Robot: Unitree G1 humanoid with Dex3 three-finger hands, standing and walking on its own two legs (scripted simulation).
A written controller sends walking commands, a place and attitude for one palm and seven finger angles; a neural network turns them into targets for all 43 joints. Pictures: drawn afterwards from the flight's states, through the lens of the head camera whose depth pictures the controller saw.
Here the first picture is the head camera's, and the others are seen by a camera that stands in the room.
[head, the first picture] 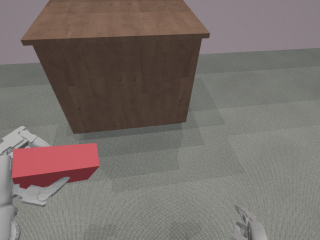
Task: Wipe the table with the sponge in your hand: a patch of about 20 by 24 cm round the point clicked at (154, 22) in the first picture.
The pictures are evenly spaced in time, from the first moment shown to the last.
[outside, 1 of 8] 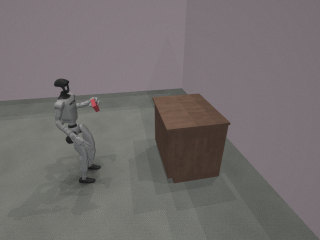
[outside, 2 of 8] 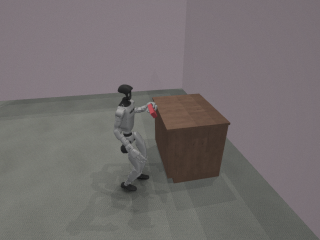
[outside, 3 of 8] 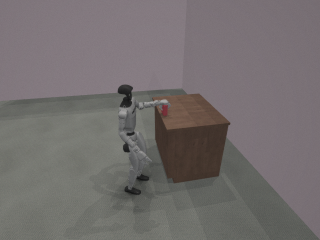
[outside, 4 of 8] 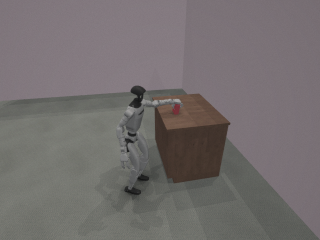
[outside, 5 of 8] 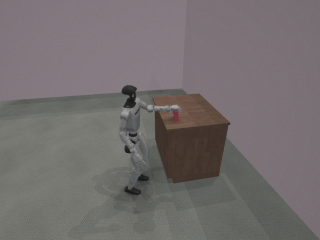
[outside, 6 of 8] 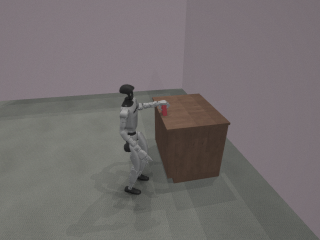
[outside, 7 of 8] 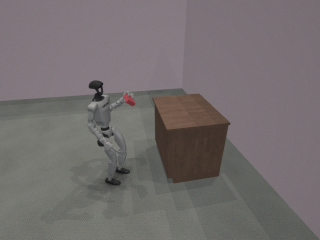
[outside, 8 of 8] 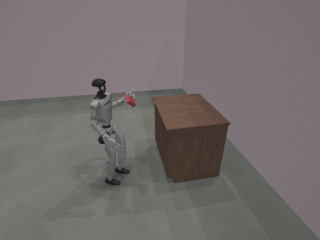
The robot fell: no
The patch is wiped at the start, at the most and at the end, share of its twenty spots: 0.00 0.95 0.95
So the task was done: yes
